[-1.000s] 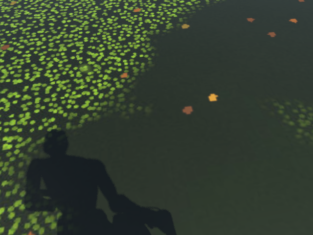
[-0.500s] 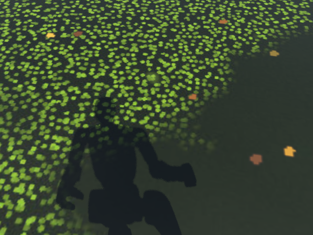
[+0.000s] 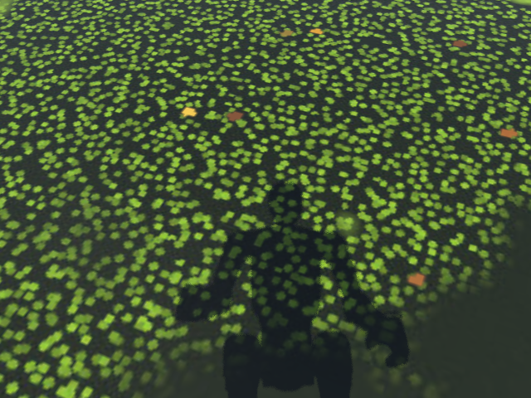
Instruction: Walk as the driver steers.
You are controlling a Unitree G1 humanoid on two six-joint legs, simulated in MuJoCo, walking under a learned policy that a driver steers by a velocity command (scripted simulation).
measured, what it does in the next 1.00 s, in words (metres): walks ahead, turning left: left foot, then right foot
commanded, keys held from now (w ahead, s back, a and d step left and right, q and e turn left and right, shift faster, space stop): w+q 0.74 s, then w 0.26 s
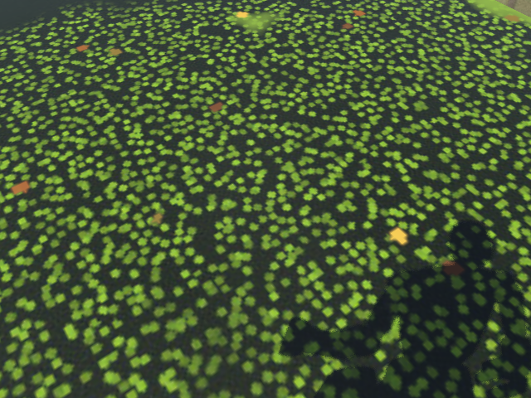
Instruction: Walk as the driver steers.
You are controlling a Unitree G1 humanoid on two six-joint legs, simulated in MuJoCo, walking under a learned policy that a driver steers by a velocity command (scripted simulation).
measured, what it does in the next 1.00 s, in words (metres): walks ahead, turning left: left foot, then right foot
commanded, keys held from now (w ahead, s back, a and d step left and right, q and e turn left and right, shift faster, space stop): w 0.24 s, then w+q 0.76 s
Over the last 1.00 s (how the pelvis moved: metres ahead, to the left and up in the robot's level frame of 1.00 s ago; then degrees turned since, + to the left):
0.55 0.14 0.00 31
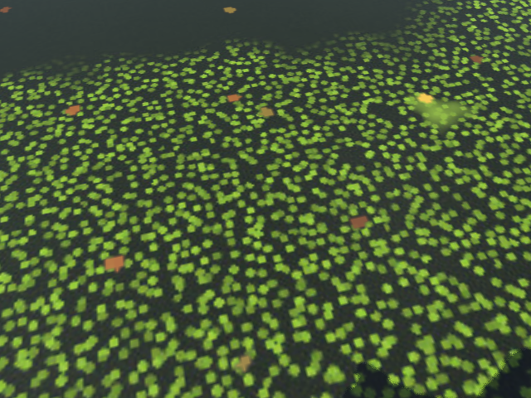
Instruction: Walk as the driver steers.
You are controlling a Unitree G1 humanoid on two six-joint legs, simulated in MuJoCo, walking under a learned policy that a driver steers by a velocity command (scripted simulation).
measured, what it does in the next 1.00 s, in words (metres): walks ahead, turning left: left foot, then right foot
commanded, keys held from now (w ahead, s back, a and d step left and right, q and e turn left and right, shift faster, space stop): w+q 1.00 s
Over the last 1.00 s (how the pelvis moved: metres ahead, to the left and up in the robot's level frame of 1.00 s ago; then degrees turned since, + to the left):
0.55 0.07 0.00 22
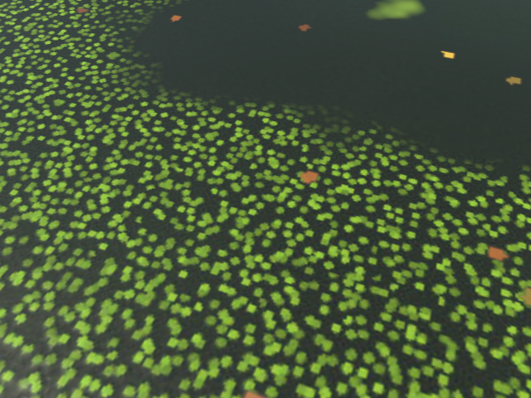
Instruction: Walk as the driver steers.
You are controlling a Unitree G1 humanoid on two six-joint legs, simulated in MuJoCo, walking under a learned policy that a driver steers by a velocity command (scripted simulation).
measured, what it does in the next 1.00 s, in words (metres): walks ahead: left foot, then right foot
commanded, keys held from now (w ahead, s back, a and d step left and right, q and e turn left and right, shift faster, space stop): w+q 0.24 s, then w+e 0.76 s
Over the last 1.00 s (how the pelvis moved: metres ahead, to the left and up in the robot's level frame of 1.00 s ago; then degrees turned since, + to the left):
0.54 0.14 0.00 36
